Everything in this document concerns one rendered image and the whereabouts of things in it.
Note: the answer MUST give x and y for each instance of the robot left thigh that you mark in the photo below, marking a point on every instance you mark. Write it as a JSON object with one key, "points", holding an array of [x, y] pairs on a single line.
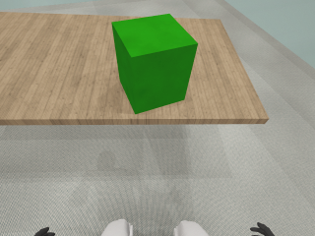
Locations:
{"points": [[118, 228]]}

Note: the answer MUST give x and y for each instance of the carton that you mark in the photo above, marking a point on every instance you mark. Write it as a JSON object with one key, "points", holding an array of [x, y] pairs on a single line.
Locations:
{"points": [[155, 57]]}

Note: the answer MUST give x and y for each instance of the robot right thigh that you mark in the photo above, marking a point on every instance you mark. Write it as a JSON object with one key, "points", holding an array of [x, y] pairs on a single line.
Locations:
{"points": [[189, 228]]}

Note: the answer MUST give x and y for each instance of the robot right hand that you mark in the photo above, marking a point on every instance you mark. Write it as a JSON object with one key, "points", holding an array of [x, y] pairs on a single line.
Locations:
{"points": [[263, 229]]}

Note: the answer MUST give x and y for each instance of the robot thigh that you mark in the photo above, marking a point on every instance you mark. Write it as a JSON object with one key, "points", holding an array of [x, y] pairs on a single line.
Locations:
{"points": [[189, 228], [118, 228]]}

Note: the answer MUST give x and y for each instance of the table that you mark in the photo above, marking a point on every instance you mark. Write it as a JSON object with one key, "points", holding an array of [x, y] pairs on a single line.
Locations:
{"points": [[61, 69]]}

